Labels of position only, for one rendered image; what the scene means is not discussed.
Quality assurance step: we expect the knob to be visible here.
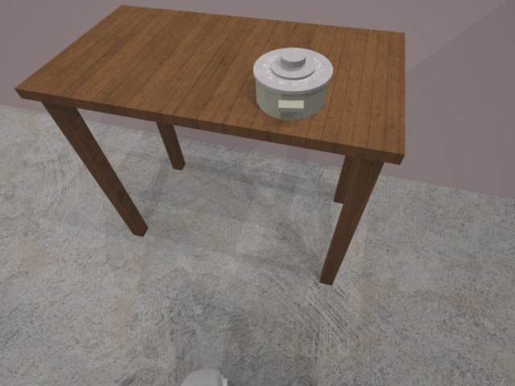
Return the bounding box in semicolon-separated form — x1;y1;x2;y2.
281;49;307;68

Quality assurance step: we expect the lid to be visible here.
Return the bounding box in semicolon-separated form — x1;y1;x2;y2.
253;47;333;95

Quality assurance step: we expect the left robot thigh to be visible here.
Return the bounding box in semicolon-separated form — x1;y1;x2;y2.
180;369;229;386

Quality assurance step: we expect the pot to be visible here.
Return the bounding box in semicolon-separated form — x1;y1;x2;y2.
256;81;328;121

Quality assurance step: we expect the robot left hand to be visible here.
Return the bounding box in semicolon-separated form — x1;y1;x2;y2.
99;369;137;386

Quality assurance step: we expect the table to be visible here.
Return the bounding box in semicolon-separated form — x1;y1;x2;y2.
14;5;405;285

